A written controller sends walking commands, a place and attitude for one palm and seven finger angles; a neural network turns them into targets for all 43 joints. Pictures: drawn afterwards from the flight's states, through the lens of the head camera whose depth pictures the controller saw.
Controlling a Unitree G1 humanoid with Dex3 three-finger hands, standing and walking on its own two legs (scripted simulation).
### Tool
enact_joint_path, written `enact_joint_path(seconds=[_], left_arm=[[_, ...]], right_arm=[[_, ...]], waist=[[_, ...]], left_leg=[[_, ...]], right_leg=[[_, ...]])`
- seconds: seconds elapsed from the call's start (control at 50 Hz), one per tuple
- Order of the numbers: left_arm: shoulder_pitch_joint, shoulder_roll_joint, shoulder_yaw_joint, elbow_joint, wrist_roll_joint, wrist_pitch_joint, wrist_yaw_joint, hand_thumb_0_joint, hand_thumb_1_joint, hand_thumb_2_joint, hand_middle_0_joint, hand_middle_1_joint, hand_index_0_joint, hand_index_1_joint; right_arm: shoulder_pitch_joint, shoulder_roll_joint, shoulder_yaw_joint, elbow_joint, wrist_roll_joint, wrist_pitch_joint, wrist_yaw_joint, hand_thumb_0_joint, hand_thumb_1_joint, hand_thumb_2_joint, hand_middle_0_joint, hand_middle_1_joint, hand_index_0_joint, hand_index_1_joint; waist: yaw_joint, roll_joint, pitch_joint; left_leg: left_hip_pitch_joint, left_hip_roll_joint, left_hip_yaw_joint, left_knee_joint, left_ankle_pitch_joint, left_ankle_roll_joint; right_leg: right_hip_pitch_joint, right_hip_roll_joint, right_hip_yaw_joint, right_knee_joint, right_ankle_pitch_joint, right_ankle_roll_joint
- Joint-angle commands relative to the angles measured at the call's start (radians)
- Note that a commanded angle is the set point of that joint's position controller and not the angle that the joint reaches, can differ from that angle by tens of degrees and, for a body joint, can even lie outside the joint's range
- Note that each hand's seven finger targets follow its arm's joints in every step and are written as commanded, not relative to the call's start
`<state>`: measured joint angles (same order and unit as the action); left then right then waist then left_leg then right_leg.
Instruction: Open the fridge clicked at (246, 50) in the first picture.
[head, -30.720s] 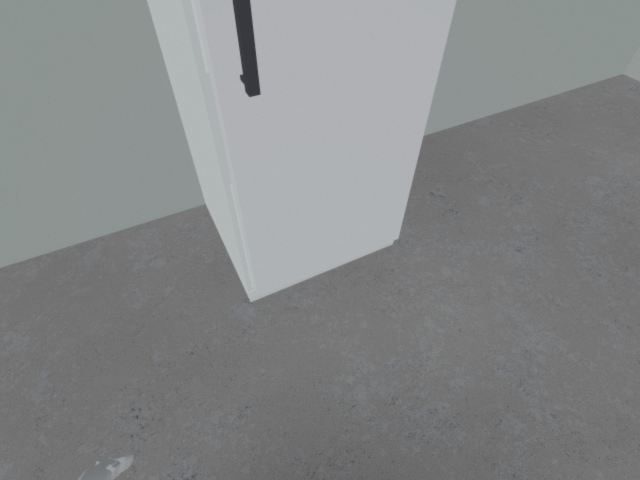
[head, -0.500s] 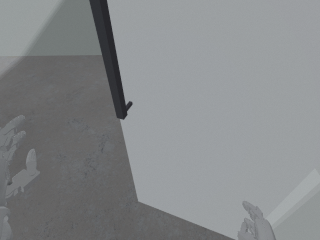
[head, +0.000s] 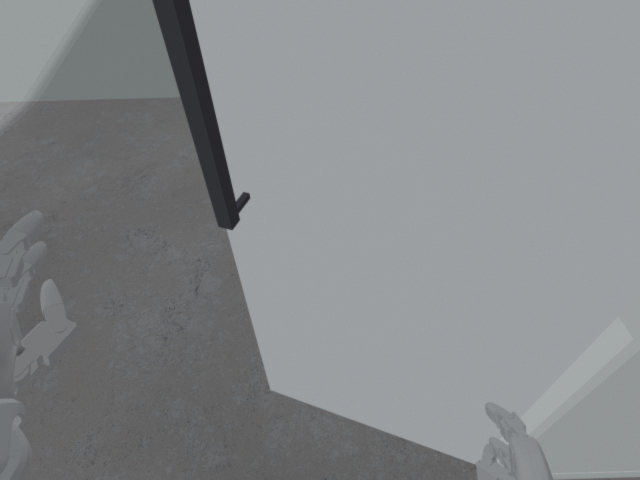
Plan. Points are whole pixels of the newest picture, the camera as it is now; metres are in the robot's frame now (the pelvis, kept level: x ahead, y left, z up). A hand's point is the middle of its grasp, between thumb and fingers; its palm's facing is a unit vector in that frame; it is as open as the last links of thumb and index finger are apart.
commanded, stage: step back with the hand held close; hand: left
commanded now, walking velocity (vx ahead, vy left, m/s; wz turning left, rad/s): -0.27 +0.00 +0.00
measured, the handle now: (209, 96) +0.45 +0.18 +0.27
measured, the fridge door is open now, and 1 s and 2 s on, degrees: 69 69 69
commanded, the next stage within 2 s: stop stepping back and stand still in 1.12 s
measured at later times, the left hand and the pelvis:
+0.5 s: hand out of the picture +0.13 +0.31 +0.16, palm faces +0.48 -0.76 -0.44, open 7.4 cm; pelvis -0.07 +0.04 -0.01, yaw +1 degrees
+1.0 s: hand out of the picture +0.05 +0.30 +0.16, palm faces +0.46 -0.77 -0.45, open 7.4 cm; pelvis -0.15 +0.03 -0.02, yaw +3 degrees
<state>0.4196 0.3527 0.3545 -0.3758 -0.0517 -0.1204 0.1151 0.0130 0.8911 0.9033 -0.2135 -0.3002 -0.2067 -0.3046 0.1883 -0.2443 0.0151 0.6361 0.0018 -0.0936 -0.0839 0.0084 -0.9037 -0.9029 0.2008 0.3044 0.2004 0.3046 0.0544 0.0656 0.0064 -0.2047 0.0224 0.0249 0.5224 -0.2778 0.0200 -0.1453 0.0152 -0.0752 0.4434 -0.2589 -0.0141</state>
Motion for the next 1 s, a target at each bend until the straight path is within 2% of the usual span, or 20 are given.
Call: enact_joint_path(seconds=[0.0, 0.08, 0.16, 0.18, 0.28, 0.34, 0.42, 0.46, 0.5, 0.54, 0.56, 0.6, 0.66, 0.68, 0.82, 0.86, 0.9, 0.94, 0.96, 0.98], left_arm=[[0.009, 0.208, 0.128, -0.192, 0.005, -0.074, 0.023, 0.0, 0.9, 0.9, -0.2, -0.3, -0.2, -0.3], [0.093, 0.256, 0.181, -0.343, -0.001, -0.096, 0.038, 0.0, 0.9, 0.9, -0.2, -0.3, -0.2, -0.3], [0.118, 0.291, 0.225, -0.396, -0.004, -0.11, 0.047, 0.0, 0.9, 0.9, -0.2, -0.3, -0.2, -0.3], [0.116, 0.277, 0.215, -0.401, -0.005, -0.113, 0.046, 0.0, 0.9, 0.9, -0.2, -0.3, -0.2, -0.3], [0.094, 0.243, 0.205, -0.354, 0.004, -0.129, 0.043, 0.0, 0.9, 0.9, -0.2, -0.3, -0.2, -0.3], [0.046, 0.217, 0.19, -0.317, 0.016, -0.139, 0.039, 0.0, 0.9, 0.9, -0.2, -0.3, -0.2, -0.3], [0.019, 0.199, 0.169, -0.282, 0.025, -0.151, 0.03, 0.0, 0.9, 0.9, -0.2, -0.3, -0.2, -0.3], [-0.012, 0.219, 0.178, -0.295, 0.03, -0.162, 0.029, 0.0, 0.9, 0.9, -0.2, -0.3, -0.2, -0.3], [-0.051, 0.205, 0.149, -0.311, 0.026, -0.165, 0.028, 0.0, 0.9, 0.9, -0.2, -0.3, -0.2, -0.3], [-0.043, 0.217, 0.165, -0.331, 0.029, -0.172, 0.03, 0.0, 0.9, 0.9, -0.2, -0.3, -0.2, -0.3], [-0.028, 0.242, 0.191, -0.34, 0.031, -0.173, 0.032, 0.0, 0.9, 0.9, -0.2, -0.3, -0.2, -0.3], [-0.037, 0.232, 0.178, -0.374, 0.031, -0.182, 0.033, 0.0, 0.9, 0.9, -0.2, -0.3, -0.2, -0.3], [-0.02, 0.267, 0.215, -0.394, 0.032, -0.193, 0.041, 0.0, 0.9, 0.9, -0.2, -0.3, -0.2, -0.3], [-0.011, 0.245, 0.198, -0.38, 0.029, -0.194, 0.04, 0.0, 0.9, 0.9, -0.2, -0.3, -0.2, -0.3], [0.004, 0.232, 0.213, -0.302, 0.036, -0.213, 0.032, 0.0, 0.9, 0.9, -0.2, -0.3, -0.2, -0.3], [0.017, 0.251, 0.23, -0.295, 0.036, -0.216, 0.032, 0.0, 0.9, 0.9, -0.2, -0.3, -0.2, -0.3], [0.022, 0.255, 0.22, -0.322, 0.03, -0.22, 0.032, 0.0, 0.9, 0.9, -0.2, -0.3, -0.2, -0.3], [0.023, 0.271, 0.21, -0.337, 0.025, -0.221, 0.044, 0.0, 0.9, 0.9, -0.2, -0.3, -0.2, -0.3], [0.026, 0.278, 0.213, -0.343, 0.021, -0.218, 0.053, 0.0, 0.9, 0.9, -0.2, -0.3, -0.2, -0.3], [0.013, 0.265, 0.191, -0.36, 0.019, -0.21, 0.056, 0.0, 0.9, 0.9, -0.2, -0.3, -0.2, -0.3]], right_arm=[[-0.095, -0.082, -0.04, -0.192, 0.01, -0.002, -0.007, 0.0, -0.9, -0.9, 0.2, 0.3, 0.2, 0.3], [-0.115, -0.086, -0.04, -0.242, 0.013, 0.025, -0.011, 0.0, -0.9, -0.9, 0.2, 0.3, 0.2, 0.3], [-0.111, -0.088, -0.042, -0.261, 0.011, 0.028, -0.018, 0.0, -0.9, -0.9, 0.2, 0.3, 0.2, 0.3], [-0.105, -0.089, -0.042, -0.265, 0.011, 0.026, -0.018, 0.0, -0.9, -0.9, 0.2, 0.3, 0.2, 0.3], [-0.072, -0.109, -0.05, -0.253, 0.005, -0.004, -0.02, 0.0, -0.9, -0.9, 0.2, 0.3, 0.2, 0.3], [-0.062, -0.117, -0.053, -0.243, 0.006, -0.026, -0.016, 0.0, -0.9, -0.9, 0.2, 0.3, 0.2, 0.3], [-0.053, -0.118, -0.053, -0.231, 0.01, -0.046, -0.012, 0.0, -0.9, -0.9, 0.2, 0.3, 0.2, 0.3], [-0.059, -0.119, -0.054, -0.224, 0.003, -0.053, -0.012, 0.0, -0.9, -0.9, 0.2, 0.3, 0.2, 0.3], [-0.067, -0.108, -0.053, -0.223, 0.007, -0.059, -0.012, 0.0, -0.9, -0.9, 0.2, 0.3, 0.2, 0.3], [-0.071, -0.111, -0.057, -0.228, 0.004, -0.063, -0.012, 0.0, -0.9, -0.9, 0.2, 0.3, 0.2, 0.3], [-0.071, -0.114, -0.059, -0.226, 0.001, -0.065, -0.013, 0.0, -0.9, -0.9, 0.2, 0.3, 0.2, 0.3], [-0.078, -0.102, -0.054, -0.232, 0.002, -0.066, -0.01, 0.0, -0.9, -0.9, 0.2, 0.3, 0.2, 0.3], [-0.077, -0.104, -0.056, -0.226, -0.006, -0.074, -0.009, 0.0, -0.9, -0.9, 0.2, 0.3, 0.2, 0.3], [-0.076, -0.095, -0.05, -0.225, -0.005, -0.072, -0.009, 0.0, -0.9, -0.9, 0.2, 0.3, 0.2, 0.3], [-0.07, -0.111, -0.069, -0.224, -0.001, -0.069, -0.005, 0.0, -0.9, -0.9, 0.2, 0.3, 0.2, 0.3], [-0.068, -0.11, -0.074, -0.224, -0.003, -0.067, -0.004, 0.0, -0.9, -0.9, 0.2, 0.3, 0.2, 0.3], [-0.058, -0.098, -0.075, -0.222, 0.0, -0.062, 0.003, 0.0, -0.9, -0.9, 0.2, 0.3, 0.2, 0.3], [-0.026, -0.085, -0.078, -0.193, 0.001, -0.047, 0.012, 0.0, -0.9, -0.9, 0.2, 0.3, 0.2, 0.3], [-0.013, -0.08, -0.079, -0.172, -0.003, -0.04, 0.019, 0.0, -0.9, -0.9, 0.2, 0.3, 0.2, 0.3], [-0.018, -0.069, -0.074, -0.164, 0.001, -0.031, 0.025, 0.0, -0.9, -0.9, 0.2, 0.3, 0.2, 0.3]], waist=[[-0.023, -0.138, -0.122], [-0.02, 0.006, -0.203], [-0.014, 0.022, -0.199], [-0.018, 0.032, -0.187], [-0.025, 0.117, -0.133], [-0.031, 0.137, -0.079], [-0.038, 0.025, -0.028], [-0.04, -0.001, -0.049], [-0.044, -0.054, -0.088], [-0.04, -0.018, -0.093], [-0.037, -0.004, -0.104], [-0.038, 0.009, -0.099], [-0.038, 0.032, -0.105], [-0.04, 0.039, -0.095], [-0.038, 0.049, -0.068], [-0.037, 0.014, -0.072], [-0.043, -0.069, -0.082], [-0.053, -0.211, -0.098], [-0.057, -0.249, -0.118], [-0.061, -0.287, -0.13]], left_leg=[[0.002, 0.035, -0.031, 0.0, 0.223, 0.028], [0.004, 0.081, -0.083, -0.062, 0.399, 0.037], [-0.086, 0.109, -0.138, -0.104, 0.372, 0.046], [-0.109, 0.115, -0.141, -0.115, 0.35, 0.046], [-0.254, 0.161, -0.193, -0.211, 0.12, 0.07], [-0.384, 0.2, -0.224, -0.276, -0.167, 0.097], [-0.432, 0.173, -0.238, -0.25, -0.323, 0.095], [-0.379, 0.136, -0.223, -0.216, -0.301, 0.082], [-0.283, 0.103, -0.189, -0.168, -0.245, 0.062], [-0.307, 0.102, -0.194, -0.178, -0.342, 0.067], [-0.314, 0.099, -0.198, -0.182, -0.346, 0.068], [-0.32, 0.084, -0.182, -0.162, -0.346, 0.06], [-0.304, 0.08, -0.188, -0.154, -0.307, 0.056], [-0.314, 0.08, -0.184, -0.15, -0.292, 0.056], [-0.467, 0.111, -0.205, -0.183, -0.403, 0.067], [-0.452, 0.095, -0.197, -0.15, -0.386, 0.061], [-0.349, 0.05, -0.15, -0.031, -0.319, 0.038], [-0.144, -0.024, -0.068, 0.268, -0.195, -0.011], [-0.075, -0.035, -0.05, 0.382, -0.151, -0.019], [-0.044, -0.031, -0.057, 0.453, -0.151, -0.018]], right_leg=[[0.0, -0.212, 0.17, -0.054, 0.463, -0.005], [0.036, -0.142, 0.115, 0.032, 0.394, 0.006], [0.07, -0.099, 0.105, 0.075, 0.342, 0.009], [0.069, -0.087, 0.102, 0.087, 0.321, 0.011], [0.094, -0.038, 0.079, 0.174, 0.154, 0.021], [0.113, -0.02, 0.073, 0.237, 0.038, 0.025], [0.086, -0.018, 0.105, 0.167, 0.044, 0.023], [0.048, -0.034, 0.14, 0.108, 0.058, 0.013], [-0.02, -0.047, 0.164, 0.073, 0.055, 0.005], [-0.026, -0.042, 0.174, 0.06, -0.063, 0.001], [-0.01, -0.042, 0.179, 0.055, -0.079, -0.003], [-0.03, -0.051, 0.19, 0.038, -0.116, -0.015], [-0.046, -0.055, 0.199, 0.038, -0.088, -0.019], [-0.05, -0.057, 0.201, 0.044, -0.062, -0.02], [0.004, -0.022, 0.194, 0.121, -0.095, -0.016], [-0.027, -0.04, 0.227, 0.09, -0.126, -0.03], [-0.155, -0.096, 0.302, 0.004, -0.181, -0.059], [-0.391, -0.253, 0.439, -0.17, -0.301, -0.129], [-0.439, -0.318, 0.458, -0.209, -0.244, -0.156], [-0.453, -0.339, 0.426, -0.205, -0.184, -0.157]])
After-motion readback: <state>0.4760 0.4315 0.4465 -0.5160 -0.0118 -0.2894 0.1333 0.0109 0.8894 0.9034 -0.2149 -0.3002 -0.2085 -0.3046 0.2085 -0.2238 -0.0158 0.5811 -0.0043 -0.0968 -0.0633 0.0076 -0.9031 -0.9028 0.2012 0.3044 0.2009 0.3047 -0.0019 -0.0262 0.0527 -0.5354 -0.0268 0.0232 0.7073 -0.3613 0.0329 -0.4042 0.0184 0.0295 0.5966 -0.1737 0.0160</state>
